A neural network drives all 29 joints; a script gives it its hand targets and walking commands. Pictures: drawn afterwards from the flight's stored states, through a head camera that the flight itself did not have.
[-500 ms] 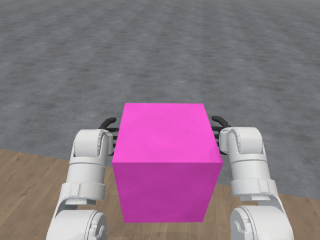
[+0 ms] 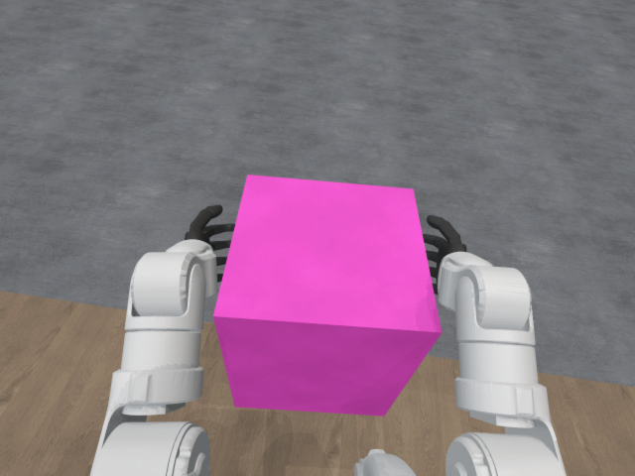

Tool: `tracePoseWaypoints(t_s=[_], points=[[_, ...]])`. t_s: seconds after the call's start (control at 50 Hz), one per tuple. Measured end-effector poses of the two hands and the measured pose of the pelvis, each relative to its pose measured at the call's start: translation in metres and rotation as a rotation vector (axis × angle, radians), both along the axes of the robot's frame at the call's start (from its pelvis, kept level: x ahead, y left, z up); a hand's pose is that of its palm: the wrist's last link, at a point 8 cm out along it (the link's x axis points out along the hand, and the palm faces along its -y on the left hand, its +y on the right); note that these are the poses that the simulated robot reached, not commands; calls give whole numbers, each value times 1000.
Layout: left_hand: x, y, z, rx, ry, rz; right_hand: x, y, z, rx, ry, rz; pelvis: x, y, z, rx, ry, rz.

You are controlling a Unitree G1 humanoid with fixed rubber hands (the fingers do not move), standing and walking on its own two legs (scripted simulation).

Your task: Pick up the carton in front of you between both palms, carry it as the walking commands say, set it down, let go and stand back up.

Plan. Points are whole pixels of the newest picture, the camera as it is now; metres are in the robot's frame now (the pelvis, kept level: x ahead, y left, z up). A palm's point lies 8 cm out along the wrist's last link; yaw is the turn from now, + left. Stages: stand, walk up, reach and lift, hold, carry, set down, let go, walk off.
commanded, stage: carry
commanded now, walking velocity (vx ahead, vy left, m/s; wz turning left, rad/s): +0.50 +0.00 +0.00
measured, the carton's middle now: (320, 302) +0.35 +0.00 +0.01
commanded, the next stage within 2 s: none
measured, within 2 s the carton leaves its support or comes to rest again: neither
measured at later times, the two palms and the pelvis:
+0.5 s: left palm (234, 133) +0.65 +0.13 +0.04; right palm (404, 130) +0.67 -0.16 +0.05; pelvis +0.31 -0.03 -0.05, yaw +1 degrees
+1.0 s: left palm (240, 57) +0.99 +0.16 +0.00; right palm (368, 66) +0.97 -0.14 +0.00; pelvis +0.62 +0.02 -0.09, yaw +0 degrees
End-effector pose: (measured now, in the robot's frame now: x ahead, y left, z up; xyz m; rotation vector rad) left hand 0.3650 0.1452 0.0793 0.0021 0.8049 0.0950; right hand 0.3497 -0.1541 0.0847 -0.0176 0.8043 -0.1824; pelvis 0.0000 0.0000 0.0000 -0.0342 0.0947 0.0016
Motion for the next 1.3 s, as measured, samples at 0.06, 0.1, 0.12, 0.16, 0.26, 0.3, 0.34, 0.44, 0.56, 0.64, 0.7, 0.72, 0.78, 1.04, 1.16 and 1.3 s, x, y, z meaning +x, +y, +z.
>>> tracePoseWaypoints(t_s=[0.06,0.1,0.12,0.16,0.26,0.3,0.34,0.44,0.56,0.64,0.7,0.72,0.78,1.04,1.16,1.3], points=[[34,-4,6,-6,-40,2,33,-4,5,11,-41,-15,33,1,0,7,5,0],[59,-7,12,-8,-71,6,57,-7,10,18,-72,-19,57,1,-1,13,6,2],[72,-8,15,-7,-88,7,71,-8,13,20,-89,-18,70,0,-3,17,5,3],[99,-13,21,-6,-120,9,99,-13,18,21,-122,-15,97,-3,-8,28,4,5],[176,-28,22,21,-178,4,178,-28,14,21,-179,6,178,-14,-42,60,-18,13],[203,-31,15,50,-182,6,210,-31,3,31,-182,25,207,-17,-58,44,-24,11],[223,-30,1,64,-133,16,236,-30,-11,34,-133,45,226,-21,-63,37,-27,7],[257,-17,-30,56,-7,63,288,-17,-35,22,-8,101,275,-31,-55,49,-23,10],[318,-4,-34,48,-13,105,358,-4,-40,40,-13,117,339,-32,-47,54,-6,11],[371,4,-26,45,-60,111,410,5,-34,53,-60,108,390,-25,-48,50,1,5],[418,13,-19,43,-108,108,454,13,-29,55,-108,102,434,-16,-55,37,2,2],[434,16,-19,41,-122,107,470,17,-28,53,-122,100,450,-13,-59,32,2,0],[486,27,-25,33,-155,94,518,27,-31,38,-156,94,502,-3,-81,12,-13,-10],[647,9,-81,4,-4,-26,641,9,-82,1,-4,-18,644,20,-88,10,-1,-6],[721,0,-71,-8,-76,-11,718,0,-70,12,-77,-25,720,12,-87,14,6,-2],[826,-16,-62,23,-147,12,833,-16,-67,25,-148,16,831,-8,-113,33,-10,11]])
